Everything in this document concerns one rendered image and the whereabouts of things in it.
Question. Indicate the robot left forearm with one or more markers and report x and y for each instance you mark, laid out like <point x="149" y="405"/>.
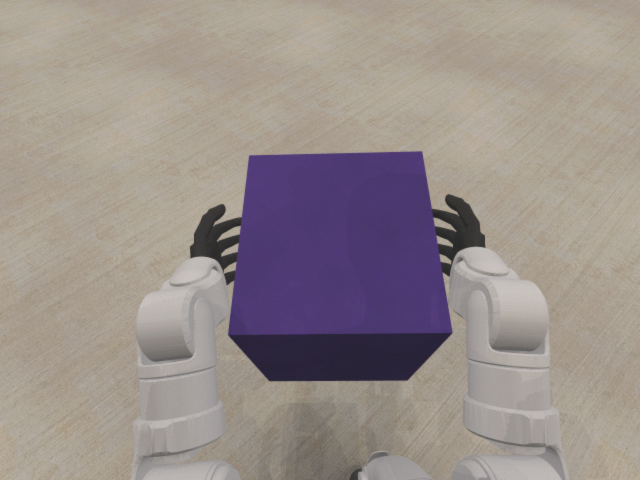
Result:
<point x="180" y="412"/>

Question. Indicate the carton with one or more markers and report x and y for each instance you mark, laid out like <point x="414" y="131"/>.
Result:
<point x="338" y="274"/>

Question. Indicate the right robot thigh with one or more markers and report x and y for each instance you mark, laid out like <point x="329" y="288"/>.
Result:
<point x="392" y="468"/>

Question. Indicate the right robot hand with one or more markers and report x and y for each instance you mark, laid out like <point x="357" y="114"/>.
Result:
<point x="467" y="229"/>

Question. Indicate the robot right shin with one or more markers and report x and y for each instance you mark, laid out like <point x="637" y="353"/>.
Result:
<point x="376" y="455"/>

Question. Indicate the left robot hand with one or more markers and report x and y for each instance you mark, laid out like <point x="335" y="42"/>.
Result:
<point x="206" y="236"/>

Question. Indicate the robot right forearm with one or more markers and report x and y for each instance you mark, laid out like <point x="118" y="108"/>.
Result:
<point x="507" y="344"/>

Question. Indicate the robot left upper arm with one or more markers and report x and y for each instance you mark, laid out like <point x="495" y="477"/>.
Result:
<point x="204" y="470"/>

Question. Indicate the robot right upper arm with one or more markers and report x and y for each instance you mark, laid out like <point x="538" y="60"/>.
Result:
<point x="504" y="467"/>

